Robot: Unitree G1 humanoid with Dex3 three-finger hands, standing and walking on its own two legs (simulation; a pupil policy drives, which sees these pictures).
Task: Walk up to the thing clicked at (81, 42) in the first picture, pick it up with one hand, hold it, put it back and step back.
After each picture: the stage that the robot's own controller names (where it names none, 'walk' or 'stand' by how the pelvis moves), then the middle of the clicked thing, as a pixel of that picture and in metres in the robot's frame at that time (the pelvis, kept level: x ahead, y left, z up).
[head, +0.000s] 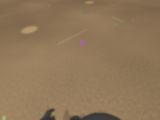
stand; (81, 43) +1.75 +0.32 -0.72
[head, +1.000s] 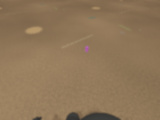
walk; (86, 49) +1.62 +0.13 -0.70
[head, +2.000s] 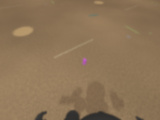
walk; (84, 61) +1.07 +0.11 -0.71
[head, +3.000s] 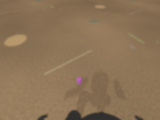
walk; (79, 80) +0.66 +0.17 -0.71
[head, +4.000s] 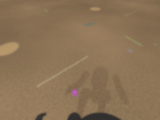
walk; (74, 93) +0.48 +0.20 -0.71
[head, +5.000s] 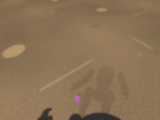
stand; (77, 99) +0.39 +0.19 -0.71
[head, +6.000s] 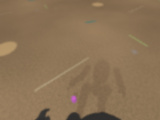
stand; (74, 99) +0.34 +0.21 -0.72
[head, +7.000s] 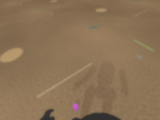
stand; (75, 107) +0.29 +0.21 -0.72
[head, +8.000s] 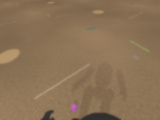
stand; (74, 107) +0.29 +0.22 -0.72
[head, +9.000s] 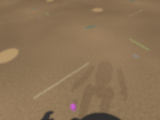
stand; (73, 107) +0.28 +0.23 -0.73
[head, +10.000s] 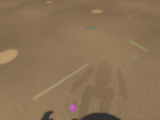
stand; (72, 108) +0.28 +0.23 -0.73
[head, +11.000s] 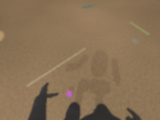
go down; (69, 94) +0.31 +0.23 -0.65
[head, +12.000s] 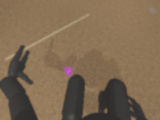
go down; (68, 71) +0.39 +0.22 -0.31
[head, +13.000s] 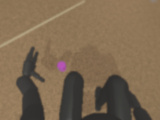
close in; (62, 66) +0.38 +0.23 -0.27
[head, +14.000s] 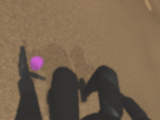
close in; (36, 63) +0.38 +0.25 -0.22
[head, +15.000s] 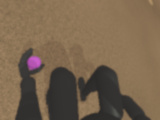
close; (34, 64) +0.37 +0.26 -0.22
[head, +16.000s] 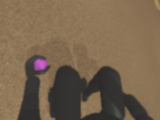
lift; (40, 64) +0.35 +0.24 -0.22
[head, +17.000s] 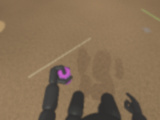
lift; (65, 76) +0.32 +0.19 +0.00
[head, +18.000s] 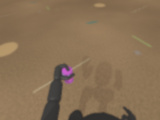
hold; (68, 75) +0.33 +0.18 +0.02
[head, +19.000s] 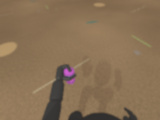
hold; (69, 75) +0.34 +0.17 +0.01
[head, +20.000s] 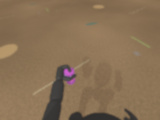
hold; (70, 76) +0.34 +0.17 +0.02
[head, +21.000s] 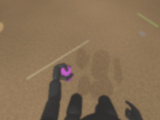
crouch; (67, 74) +0.35 +0.18 -0.05
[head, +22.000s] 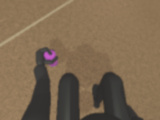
lower; (51, 58) +0.43 +0.25 -0.13
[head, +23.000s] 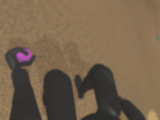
lower; (25, 58) +0.41 +0.27 -0.23
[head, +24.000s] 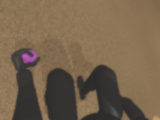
lower; (29, 58) +0.40 +0.27 -0.23
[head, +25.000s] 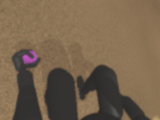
lower; (30, 59) +0.40 +0.27 -0.22
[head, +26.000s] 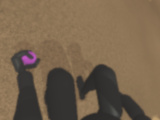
lower; (29, 60) +0.40 +0.26 -0.22
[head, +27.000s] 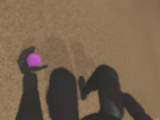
open; (34, 61) +0.38 +0.25 -0.23
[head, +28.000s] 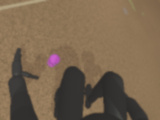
stand; (53, 61) +0.38 +0.23 -0.23
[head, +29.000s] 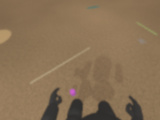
stand; (72, 92) +0.34 +0.20 -0.59
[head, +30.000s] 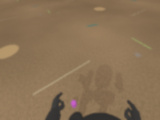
stand; (73, 104) +0.33 +0.20 -0.66
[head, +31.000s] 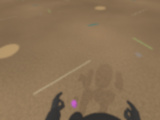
stand; (74, 104) +0.32 +0.20 -0.67
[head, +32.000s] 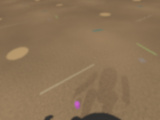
walk; (77, 105) +0.35 +0.19 -0.72
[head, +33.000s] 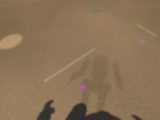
walk; (83, 88) +0.44 +0.11 -0.71
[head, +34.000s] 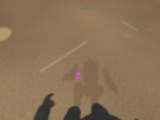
walk; (78, 75) +0.63 +0.14 -0.70
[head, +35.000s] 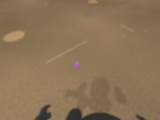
stand; (77, 65) +0.93 +0.27 -0.70
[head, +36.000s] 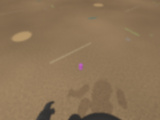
stand; (80, 66) +0.96 +0.21 -0.72
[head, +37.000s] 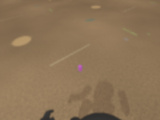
stand; (80, 68) +0.97 +0.23 -0.72
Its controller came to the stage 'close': yes
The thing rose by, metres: 0.72
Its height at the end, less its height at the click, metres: +0.00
